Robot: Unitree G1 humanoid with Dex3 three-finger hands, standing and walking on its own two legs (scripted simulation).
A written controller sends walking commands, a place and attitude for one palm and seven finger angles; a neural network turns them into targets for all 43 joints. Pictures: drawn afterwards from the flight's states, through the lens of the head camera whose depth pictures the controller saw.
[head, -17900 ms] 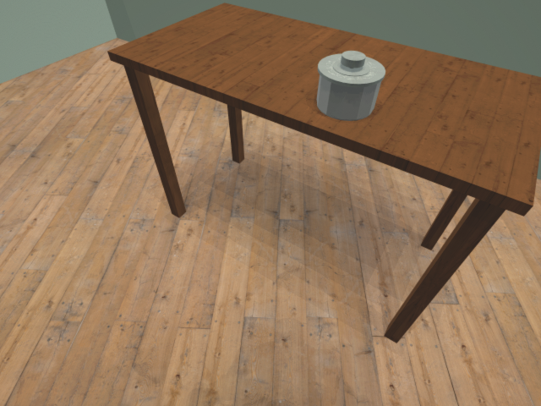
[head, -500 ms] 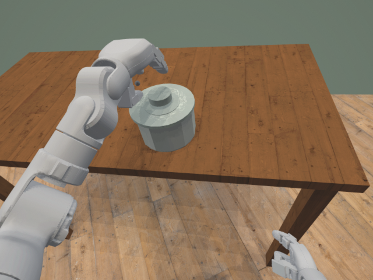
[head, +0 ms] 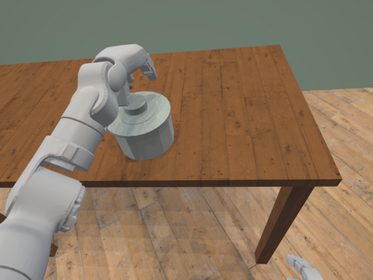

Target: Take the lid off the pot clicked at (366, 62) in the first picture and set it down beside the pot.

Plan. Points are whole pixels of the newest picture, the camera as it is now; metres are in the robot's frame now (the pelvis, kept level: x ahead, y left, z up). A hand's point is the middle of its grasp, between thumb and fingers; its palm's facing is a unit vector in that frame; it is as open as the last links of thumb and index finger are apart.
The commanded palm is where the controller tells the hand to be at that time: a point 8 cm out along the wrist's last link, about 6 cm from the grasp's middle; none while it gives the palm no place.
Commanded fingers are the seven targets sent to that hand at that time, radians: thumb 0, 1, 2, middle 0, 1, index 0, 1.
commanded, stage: move the open hand above the knob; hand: left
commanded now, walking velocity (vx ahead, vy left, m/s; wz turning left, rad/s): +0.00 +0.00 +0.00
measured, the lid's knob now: (135, 104) +0.46 +0.12 +0.16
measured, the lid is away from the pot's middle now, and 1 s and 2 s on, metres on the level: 0.00 0.00 0.00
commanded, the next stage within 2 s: lower the open fingers around the knob in 0.62 s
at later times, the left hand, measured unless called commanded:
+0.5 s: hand (119, 90) +0.42 +0.13 +0.22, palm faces -0.15 -0.03 -0.99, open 9.8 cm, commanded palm +0.40 +0.13 +0.29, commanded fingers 0.00 -0.37 1.70 -0.89 -0.08 -0.89 -0.08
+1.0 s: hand (122, 99) +0.41 +0.12 +0.21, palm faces -0.17 -0.05 -0.98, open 9.8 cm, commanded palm +0.39 +0.13 +0.27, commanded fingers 0.00 -0.37 1.70 -0.89 -0.08 -0.89 -0.08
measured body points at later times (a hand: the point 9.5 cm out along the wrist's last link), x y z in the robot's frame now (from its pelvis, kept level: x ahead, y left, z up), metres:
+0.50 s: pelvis +0.00 +0.00 +0.00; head +0.02 -0.05 +0.45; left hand +0.43 +0.13 +0.28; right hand +0.23 -0.20 -0.10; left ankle +0.06 +0.11 -0.73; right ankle -0.05 -0.11 -0.73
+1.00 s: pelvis -0.01 +0.01 +0.00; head +0.00 -0.03 +0.45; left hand +0.42 +0.13 +0.26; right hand +0.16 -0.22 -0.12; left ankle +0.06 +0.11 -0.73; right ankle -0.05 -0.11 -0.73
